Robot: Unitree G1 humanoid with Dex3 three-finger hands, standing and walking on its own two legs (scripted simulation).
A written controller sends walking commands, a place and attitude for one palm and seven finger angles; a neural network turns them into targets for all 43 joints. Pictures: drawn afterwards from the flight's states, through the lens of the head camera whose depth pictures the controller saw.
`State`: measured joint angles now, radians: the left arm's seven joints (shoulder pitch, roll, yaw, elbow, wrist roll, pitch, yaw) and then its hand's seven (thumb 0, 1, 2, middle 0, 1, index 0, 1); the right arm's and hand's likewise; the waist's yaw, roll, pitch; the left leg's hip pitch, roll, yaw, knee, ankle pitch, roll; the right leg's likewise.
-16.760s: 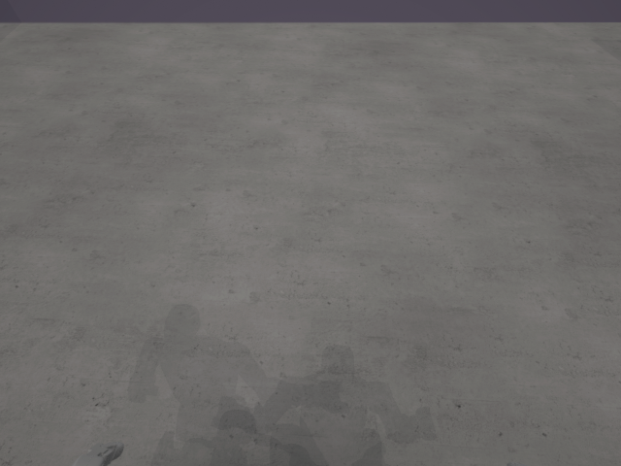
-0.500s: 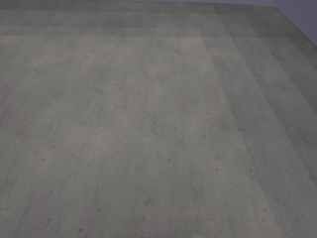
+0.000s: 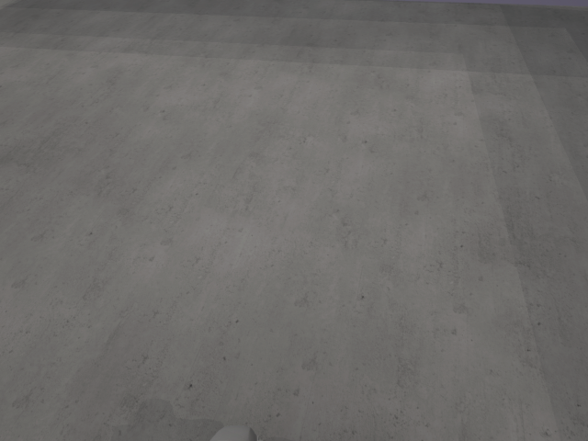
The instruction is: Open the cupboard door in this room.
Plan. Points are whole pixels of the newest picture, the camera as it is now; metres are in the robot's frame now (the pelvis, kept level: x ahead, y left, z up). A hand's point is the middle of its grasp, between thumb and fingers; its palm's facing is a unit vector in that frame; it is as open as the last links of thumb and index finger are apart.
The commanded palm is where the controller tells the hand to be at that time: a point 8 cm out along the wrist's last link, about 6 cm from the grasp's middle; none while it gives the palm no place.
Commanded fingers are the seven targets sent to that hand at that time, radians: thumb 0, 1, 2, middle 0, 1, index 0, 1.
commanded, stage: turn or walk to find it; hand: left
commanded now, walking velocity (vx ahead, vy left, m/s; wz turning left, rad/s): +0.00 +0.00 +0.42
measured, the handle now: out of the picture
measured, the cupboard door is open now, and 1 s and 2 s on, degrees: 0 0 0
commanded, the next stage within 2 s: none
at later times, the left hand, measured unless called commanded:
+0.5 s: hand out of the picture +0.03 +0.26 -0.16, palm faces +0.22 -0.94 -0.24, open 7.4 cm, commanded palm none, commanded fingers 0.00 0.90 0.90 -0.20 -0.30 -0.20 -0.30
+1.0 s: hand out of the picture -0.07 +0.19 -0.16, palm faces +0.44 -0.87 -0.24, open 7.4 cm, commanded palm none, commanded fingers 0.00 0.90 0.90 -0.20 -0.30 -0.20 -0.30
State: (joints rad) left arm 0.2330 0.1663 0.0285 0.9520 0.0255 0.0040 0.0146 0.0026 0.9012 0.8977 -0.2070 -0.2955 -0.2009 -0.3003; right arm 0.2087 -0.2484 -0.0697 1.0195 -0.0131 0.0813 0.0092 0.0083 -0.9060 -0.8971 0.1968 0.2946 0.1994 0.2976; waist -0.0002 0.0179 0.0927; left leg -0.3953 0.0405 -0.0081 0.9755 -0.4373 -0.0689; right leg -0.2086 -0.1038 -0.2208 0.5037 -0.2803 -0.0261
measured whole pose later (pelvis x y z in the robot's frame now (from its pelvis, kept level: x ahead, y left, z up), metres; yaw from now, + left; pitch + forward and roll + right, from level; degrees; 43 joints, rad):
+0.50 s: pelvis -0.02 +0.04 +0.00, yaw +11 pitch -1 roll -1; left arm 0.15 0.24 0.06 0.95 0.01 0.06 0.01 0.00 0.91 0.90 -0.20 -0.29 -0.20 -0.30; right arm 0.17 -0.18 -0.04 0.96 -0.02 0.02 -0.01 0.01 -0.90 -0.90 0.20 0.30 0.21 0.30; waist 0.00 -0.01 0.08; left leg -0.22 -0.04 -0.03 0.45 -0.22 0.05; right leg -0.42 -0.07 -0.02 0.95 -0.43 0.09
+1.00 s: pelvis -0.04 +0.00 +0.00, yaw +26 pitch +0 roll +1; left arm 0.23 0.17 0.03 0.95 0.03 0.01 0.01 0.00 0.90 0.90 -0.21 -0.30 -0.20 -0.30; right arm 0.22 -0.24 -0.07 1.02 -0.01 0.08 0.01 0.01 -0.91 -0.90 0.20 0.29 0.20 0.30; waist 0.00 0.01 0.09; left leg -0.39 0.05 -0.01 0.95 -0.44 -0.07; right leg -0.22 -0.11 -0.21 0.51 -0.28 -0.01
